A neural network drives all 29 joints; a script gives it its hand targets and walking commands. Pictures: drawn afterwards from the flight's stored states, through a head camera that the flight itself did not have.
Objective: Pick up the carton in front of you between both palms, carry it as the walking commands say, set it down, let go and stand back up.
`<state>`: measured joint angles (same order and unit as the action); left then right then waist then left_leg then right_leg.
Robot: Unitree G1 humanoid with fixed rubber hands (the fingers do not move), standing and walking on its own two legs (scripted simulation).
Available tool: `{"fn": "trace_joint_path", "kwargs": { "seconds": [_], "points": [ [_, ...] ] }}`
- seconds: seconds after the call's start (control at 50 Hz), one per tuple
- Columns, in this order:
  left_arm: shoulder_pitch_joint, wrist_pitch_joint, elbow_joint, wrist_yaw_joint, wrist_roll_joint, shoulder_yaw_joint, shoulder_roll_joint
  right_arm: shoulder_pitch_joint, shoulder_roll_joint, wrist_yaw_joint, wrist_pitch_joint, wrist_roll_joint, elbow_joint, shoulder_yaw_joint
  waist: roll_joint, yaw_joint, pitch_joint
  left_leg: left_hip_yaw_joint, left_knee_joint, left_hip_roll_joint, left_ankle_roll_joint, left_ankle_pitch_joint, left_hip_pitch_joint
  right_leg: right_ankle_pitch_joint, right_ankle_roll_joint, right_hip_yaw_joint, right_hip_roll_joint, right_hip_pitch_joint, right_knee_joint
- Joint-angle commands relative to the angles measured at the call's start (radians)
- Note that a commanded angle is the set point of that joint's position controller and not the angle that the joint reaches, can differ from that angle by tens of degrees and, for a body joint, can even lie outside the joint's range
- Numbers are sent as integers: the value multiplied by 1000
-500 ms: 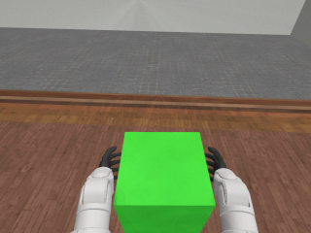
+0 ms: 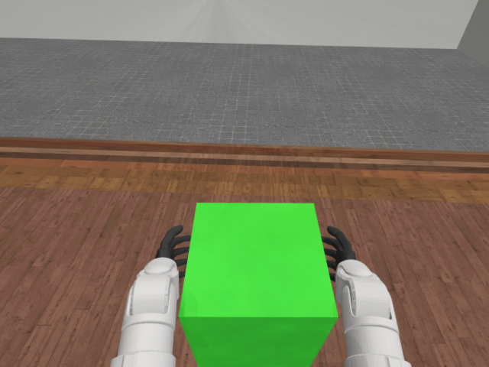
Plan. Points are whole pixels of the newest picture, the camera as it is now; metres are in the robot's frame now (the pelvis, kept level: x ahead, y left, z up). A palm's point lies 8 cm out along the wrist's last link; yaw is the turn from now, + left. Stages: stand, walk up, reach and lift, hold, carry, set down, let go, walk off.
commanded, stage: hold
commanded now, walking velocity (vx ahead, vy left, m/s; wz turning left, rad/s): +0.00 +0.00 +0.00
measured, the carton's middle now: (254, 288) +0.29 +0.00 -0.02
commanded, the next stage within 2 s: carry in 0.56 s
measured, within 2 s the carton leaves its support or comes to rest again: neither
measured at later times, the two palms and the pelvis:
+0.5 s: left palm (166, 268) +0.29 +0.15 +0.05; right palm (344, 269) +0.29 -0.15 +0.05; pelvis +0.01 +0.00 +0.00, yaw +0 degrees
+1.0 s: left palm (180, 215) +0.38 +0.14 +0.08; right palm (341, 215) +0.39 -0.16 +0.08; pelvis +0.11 -0.01 -0.01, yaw -1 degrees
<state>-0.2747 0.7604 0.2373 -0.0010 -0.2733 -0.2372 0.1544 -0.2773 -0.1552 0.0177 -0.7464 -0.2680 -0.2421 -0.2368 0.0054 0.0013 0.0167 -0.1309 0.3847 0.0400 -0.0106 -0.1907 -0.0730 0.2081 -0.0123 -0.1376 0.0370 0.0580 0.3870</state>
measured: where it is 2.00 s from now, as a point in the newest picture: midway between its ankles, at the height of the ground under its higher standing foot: (263, 295)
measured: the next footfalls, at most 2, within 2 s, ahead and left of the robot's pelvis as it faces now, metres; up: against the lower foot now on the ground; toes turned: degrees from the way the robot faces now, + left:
left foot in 0.98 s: +0.17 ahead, +0.09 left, +0.00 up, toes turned +7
right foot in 1.32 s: +0.43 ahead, -0.15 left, +0.00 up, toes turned -12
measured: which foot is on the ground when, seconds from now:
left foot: down 0.00-0.80, up 0.82-0.96, down 0.98-1.00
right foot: down 0.00-1.00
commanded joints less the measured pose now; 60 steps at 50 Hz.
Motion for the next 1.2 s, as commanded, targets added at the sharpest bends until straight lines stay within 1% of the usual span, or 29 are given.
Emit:
{"fn": "trace_joint_path", "kwargs": {
  "seconds": [0.0, 0.26, 0.52, 0.54, 0.56, 0.58, 0.6, 0.64, 0.68, 0.72, 0.74, 0.76, 0.78, 0.8, 0.82, 0.84, 0.86, 0.88, 0.92, 0.94, 0.96, 0.98, 1.0, 1.02, 1.04, 1.06, 1.08, 1.14, 1.18],
  "points": [
    [-527, -35, -56, -233, 273, 584, 918, -501, -921, 221, 25, 258, 34, 570, -6, 0, -241, 66, -55, 54, -11, 135, 79, -139, -6, 70, 57, -15, -66],
    [-470, -29, -101, -228, 282, 598, 902, -444, -911, 214, 20, 266, 78, 583, -6, -1, -243, 61, -58, 57, -10, 197, 92, -205, -7, 64, 59, -33, -69],
    [-480, -32, -95, -231, 282, 596, 902, -454, -914, 215, 22, 265, 73, 581, -4, 0, -235, 61, -59, 57, -8, 163, 81, -172, -5, 66, 57, -23, -69],
    [-511, -29, -99, -231, 287, 597, 896, -475, -900, 217, 19, 265, 82, 582, -22, -5, -236, 38, 11, -115, 9, 11, -41, -19, 15, 25, -113, 93, 2],
    [-508, -28, -109, -231, 293, 604, 898, -477, -906, 215, 16, 271, 87, 586, -18, -5, -247, -6, -22, -108, 18, -211, -76, 191, 23, -3, -102, 124, -19],
    [-511, -25, -132, -229, 310, 629, 902, -476, -909, 211, 13, 284, 111, 608, -18, -4, -225, -19, -46, -107, 25, -420, -128, 388, 25, -7, -90, 186, -31],
    [-525, -21, -155, -226, 325, 651, 904, -484, -911, 207, 7, 298, 139, 633, -19, 0, -208, -30, -51, -112, 36, -529, -158, 476, 26, 3, -79, 229, -15],
    [-534, -3, -210, -217, 356, 696, 902, -487, -904, 195, -13, 326, 201, 675, -61, 3, -234, -48, -63, -148, 57, -463, -139, 349, 21, 65, -61, 251, 73],
    [-528, 34, -275, -207, 395, 749, 893, -462, -892, 180, -49, 358, 253, 721, -126, 6, -311, -110, -82, -202, 92, -417, -86, 195, 10, 156, -27, 272, 179],
    [-526, 88, -331, -199, 439, 794, 878, -458, -869, 164, -105, 387, 324, 765, -156, 3, -309, -122, -98, -232, 119, -495, -118, 237, 17, 195, -18, 272, 128],
    [-535, 117, -357, -196, 458, 806, 869, -471, -852, 158, -134, 401, 357, 778, -141, 1, -293, -94, -74, -222, 111, -508, -177, 250, 23, 187, -30, 225, 82],
    [-528, 149, -369, -191, 474, 816, 861, -472, -839, 153, -166, 417, 381, 793, -74, -3, -273, -13, -1, -178, 81, -461, -260, 276, 37, 133, -70, 152, 14],
    [-504, 181, -378, -184, 486, 819, 845, -475, -826, 148, -199, 434, 404, 806, 78, -14, -262, 104, 181, -115, 33, -368, -375, 349, 75, -40, -184, 67, -79],
    [-468, 211, -389, -178, 492, 817, 822, -469, -825, 144, -232, 458, 422, 822, 252, -24, -251, 211, 384, -58, -3, -297, -552, 335, 136, -257, -315, -67, -156],
    [-443, 237, -408, -170, 493, 809, 808, -492, -826, 145, -260, 490, 454, 841, 288, -29, -202, 232, 384, -59, -7, -353, -690, 160, 199, -351, -381, -139, -168],
    [-432, 262, -451, -160, 497, 815, 804, -495, -836, 148, -283, 523, 477, 861, 219, -37, -200, 213, 368, -76, 1, -381, -705, -2, 226, -334, -386, -155, -148],
    [-435, 284, -502, -151, 508, 826, 802, -480, -850, 150, -302, 548, 493, 872, 153, -36, -240, 215, 312, -78, 4, -348, -657, -110, 216, -264, -370, -163, -118],
    [-449, 304, -547, -146, 523, 838, 811, -464, -858, 151, -317, 563, 505, 871, 126, -35, -285, 243, 255, -55, 4, -280, -588, -173, 191, -179, -340, -164, -93],
    [-410, 342, -611, -144, 545, 854, 826, -387, -870, 145, -349, 574, 536, 872, 143, -24, -346, 311, 96, -16, -1, -147, -396, -171, 137, -7, -268, -108, -41],
    [-379, 359, -627, -147, 552, 860, 835, -355, -873, 142, -364, 570, 555, 867, 132, -15, -371, 340, 4, -6, -1, -57, -209, -115, 110, 74, -231, -2, 10],
    [-345, 375, -638, -151, 556, 865, 841, -323, -869, 138, -378, 564, 572, 859, 93, -5, -407, 319, -36, -30, 9, -6, 29, -88, 82, 138, -198, 152, 93],
    [-330, 391, -651, -158, 562, 862, 838, -281, -853, 133, -393, 547, 586, 848, -30, 17, -445, 120, -100, -176, 53, -117, 243, -1, 41, 217, -152, 345, 281],
    [-348, 410, -674, -169, 577, 872, 834, -245, -835, 126, -400, 512, 589, 834, -272, 26, -425, -255, -142, -406, 159, -105, 367, 193, 2, 290, -70, 610, 497],
    [-367, 426, -676, -177, 586, 872, 825, -241, -870, 121, -412, 506, 586, 827, -270, 28, -373, -364, -135, -483, 253, 11, 378, 340, 22, 216, -72, 749, 598],
    [-390, 434, -676, -183, 601, 868, 823, -279, -872, 117, -421, 516, 620, 826, -168, 28, -336, -327, -123, -489, 265, 117, 348, 353, 37, 180, -110, 794, 666],
    [-404, 440, -675, -186, 614, 868, 825, -319, -869, 114, -430, 527, 644, 828, -100, 28, -333, -253, -125, -468, 249, 146, 322, 327, 42, 173, -131, 799, 665],
    [-411, 444, -672, -186, 623, 866, 832, -353, -866, 112, -438, 540, 665, 835, -59, 27, -332, -180, -155, -440, 218, 95, 288, 285, 38, 173, -143, 776, 600],
    [-404, 453, -657, -169, 615, 851, 838, -394, -856, 120, -460, 578, 679, 848, -113, 21, -310, 29, -183, -340, 159, 125, 198, 133, 13, 239, -115, 640, 381],
    [-379, 459, -643, -154, 590, 835, 832, -378, -845, 129, -473, 591, 660, 846, -146, 19, -297, 116, -175, -308, 141, 168, 143, 55, 9, 292, -86, 545, 265]
  ]
}}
